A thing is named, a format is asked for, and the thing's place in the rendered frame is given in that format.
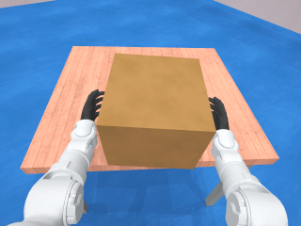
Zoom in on left robot hand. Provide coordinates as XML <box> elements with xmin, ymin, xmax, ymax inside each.
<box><xmin>80</xmin><ymin>89</ymin><xmax>105</xmax><ymax>121</ymax></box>

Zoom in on table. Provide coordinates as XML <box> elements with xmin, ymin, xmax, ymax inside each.
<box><xmin>20</xmin><ymin>46</ymin><xmax>279</xmax><ymax>214</ymax></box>

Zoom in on robot right upper arm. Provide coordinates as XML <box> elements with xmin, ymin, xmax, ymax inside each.
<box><xmin>225</xmin><ymin>189</ymin><xmax>288</xmax><ymax>226</ymax></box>

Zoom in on carton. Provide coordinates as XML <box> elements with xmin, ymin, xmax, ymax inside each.
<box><xmin>96</xmin><ymin>53</ymin><xmax>216</xmax><ymax>170</ymax></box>

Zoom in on right robot hand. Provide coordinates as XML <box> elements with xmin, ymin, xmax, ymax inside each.
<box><xmin>208</xmin><ymin>96</ymin><xmax>230</xmax><ymax>131</ymax></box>

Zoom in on robot left forearm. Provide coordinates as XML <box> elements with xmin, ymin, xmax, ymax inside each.
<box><xmin>24</xmin><ymin>119</ymin><xmax>98</xmax><ymax>218</ymax></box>

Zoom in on robot left upper arm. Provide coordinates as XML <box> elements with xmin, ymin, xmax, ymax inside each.
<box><xmin>7</xmin><ymin>179</ymin><xmax>84</xmax><ymax>226</ymax></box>

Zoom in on robot right forearm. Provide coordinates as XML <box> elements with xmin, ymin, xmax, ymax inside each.
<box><xmin>211</xmin><ymin>129</ymin><xmax>288</xmax><ymax>226</ymax></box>

